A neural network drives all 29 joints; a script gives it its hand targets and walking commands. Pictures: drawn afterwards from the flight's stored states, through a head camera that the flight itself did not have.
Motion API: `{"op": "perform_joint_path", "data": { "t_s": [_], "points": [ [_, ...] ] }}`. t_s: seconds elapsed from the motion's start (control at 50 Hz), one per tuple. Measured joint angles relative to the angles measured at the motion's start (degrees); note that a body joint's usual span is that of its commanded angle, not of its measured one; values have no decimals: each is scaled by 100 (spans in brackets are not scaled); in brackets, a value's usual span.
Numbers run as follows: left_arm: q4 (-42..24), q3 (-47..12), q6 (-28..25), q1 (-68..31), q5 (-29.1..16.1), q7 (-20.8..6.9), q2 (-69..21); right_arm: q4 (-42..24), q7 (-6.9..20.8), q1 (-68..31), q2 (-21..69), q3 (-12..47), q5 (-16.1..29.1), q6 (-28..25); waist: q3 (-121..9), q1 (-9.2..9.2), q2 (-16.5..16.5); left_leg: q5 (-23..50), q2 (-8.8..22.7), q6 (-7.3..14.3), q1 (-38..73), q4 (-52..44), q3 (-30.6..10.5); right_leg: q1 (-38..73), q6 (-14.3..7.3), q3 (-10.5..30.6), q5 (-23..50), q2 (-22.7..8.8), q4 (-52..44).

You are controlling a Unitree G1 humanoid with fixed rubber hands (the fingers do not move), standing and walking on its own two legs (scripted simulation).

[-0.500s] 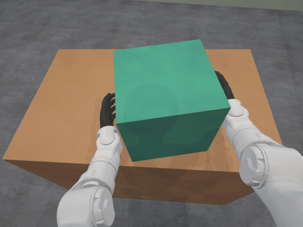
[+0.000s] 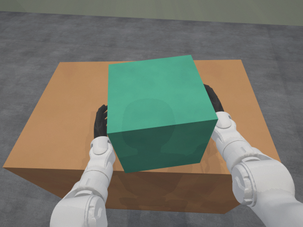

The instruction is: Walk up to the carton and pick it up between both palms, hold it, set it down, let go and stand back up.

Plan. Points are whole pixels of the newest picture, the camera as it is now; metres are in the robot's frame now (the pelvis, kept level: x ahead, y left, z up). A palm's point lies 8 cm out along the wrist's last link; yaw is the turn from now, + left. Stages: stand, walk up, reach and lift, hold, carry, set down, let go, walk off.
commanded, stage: reach and lift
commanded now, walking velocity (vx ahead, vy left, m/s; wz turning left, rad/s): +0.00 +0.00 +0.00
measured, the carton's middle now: (156, 116) +0.43 +0.03 +0.03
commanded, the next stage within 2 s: hold in 1.98 s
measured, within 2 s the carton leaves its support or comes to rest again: leaves its support in 0.12 s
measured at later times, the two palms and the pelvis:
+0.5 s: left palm (95, 129) +0.35 +0.18 +0.09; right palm (226, 110) +0.40 -0.14 +0.11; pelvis -0.02 +0.00 +0.00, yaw +1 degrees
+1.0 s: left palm (89, 116) +0.36 +0.19 +0.13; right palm (232, 104) +0.38 -0.14 +0.15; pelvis -0.02 +0.01 +0.01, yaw +2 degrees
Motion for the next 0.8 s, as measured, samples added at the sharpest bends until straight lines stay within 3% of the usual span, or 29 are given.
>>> {"op": "perform_joint_path", "data": {
  "t_s": [0.14,0.42,0.6,0.8],
  "points": [
    [3,-467,306,71,-383,0,120,-511,-102,402,38,293,295,461,-191,-29,99,67,-1,0,2,0,-81,70,0,-75,76,0,-72],
    [-396,-626,1276,71,-508,-37,204,-1252,-140,497,91,312,441,1664,-287,-189,217,124,-5,0,423,1,-128,518,0,-114,126,0,-91],
    [-989,-626,2063,57,-507,-168,320,-1634,-246,498,169,312,477,2207,-83,-219,72,88,-7,0,845,0,-142,984,0,-126,126,0,-169],
    [-1708,-626,2713,56,-507,-220,387,-2146,-319,524,206,297,686,2607,92,-458,46,56,-27,0,1092,0,-244,1376,16,-226,163,-14,-375]
  ]
}}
